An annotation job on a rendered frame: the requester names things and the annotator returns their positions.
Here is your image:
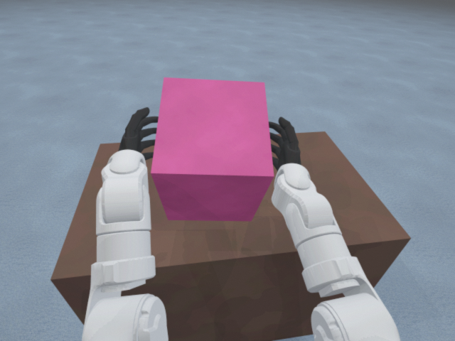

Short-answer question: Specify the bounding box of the pedestal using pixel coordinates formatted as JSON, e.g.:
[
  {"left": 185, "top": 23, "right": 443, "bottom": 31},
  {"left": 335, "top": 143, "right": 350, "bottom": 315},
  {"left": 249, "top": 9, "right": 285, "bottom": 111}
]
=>
[{"left": 50, "top": 131, "right": 411, "bottom": 341}]

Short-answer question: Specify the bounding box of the robot right hand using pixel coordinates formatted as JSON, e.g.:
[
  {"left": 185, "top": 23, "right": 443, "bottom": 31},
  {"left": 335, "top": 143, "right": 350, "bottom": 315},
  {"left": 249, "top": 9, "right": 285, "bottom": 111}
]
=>
[{"left": 269, "top": 117, "right": 301, "bottom": 171}]

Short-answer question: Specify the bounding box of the robot right forearm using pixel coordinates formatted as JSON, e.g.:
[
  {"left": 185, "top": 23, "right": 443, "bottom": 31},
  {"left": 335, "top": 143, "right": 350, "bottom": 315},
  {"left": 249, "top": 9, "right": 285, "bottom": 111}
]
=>
[{"left": 272, "top": 163, "right": 400, "bottom": 339}]

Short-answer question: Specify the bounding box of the robot left forearm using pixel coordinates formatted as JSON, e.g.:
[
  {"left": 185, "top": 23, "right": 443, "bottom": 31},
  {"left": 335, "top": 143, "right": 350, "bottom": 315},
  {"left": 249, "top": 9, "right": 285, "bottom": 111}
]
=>
[{"left": 82, "top": 150, "right": 156, "bottom": 341}]

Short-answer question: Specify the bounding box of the robot left hand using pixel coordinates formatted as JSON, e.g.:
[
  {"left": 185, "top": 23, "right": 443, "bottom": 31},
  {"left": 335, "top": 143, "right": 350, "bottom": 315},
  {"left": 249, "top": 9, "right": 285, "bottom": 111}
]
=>
[{"left": 119, "top": 107, "right": 159, "bottom": 160}]

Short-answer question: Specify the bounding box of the carton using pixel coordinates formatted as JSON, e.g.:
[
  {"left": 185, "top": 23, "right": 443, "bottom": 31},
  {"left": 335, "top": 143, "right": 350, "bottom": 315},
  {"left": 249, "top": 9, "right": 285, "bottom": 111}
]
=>
[{"left": 151, "top": 77, "right": 274, "bottom": 221}]

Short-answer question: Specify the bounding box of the right robot upper arm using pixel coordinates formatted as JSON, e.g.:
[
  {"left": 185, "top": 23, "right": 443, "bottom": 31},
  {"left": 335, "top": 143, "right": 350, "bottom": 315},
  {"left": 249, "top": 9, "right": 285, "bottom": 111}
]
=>
[{"left": 311, "top": 293, "right": 400, "bottom": 341}]

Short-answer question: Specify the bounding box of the left robot upper arm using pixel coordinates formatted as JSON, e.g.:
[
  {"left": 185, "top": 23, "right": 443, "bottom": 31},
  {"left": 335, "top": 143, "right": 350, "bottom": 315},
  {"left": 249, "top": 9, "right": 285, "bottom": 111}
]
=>
[{"left": 83, "top": 293, "right": 168, "bottom": 341}]

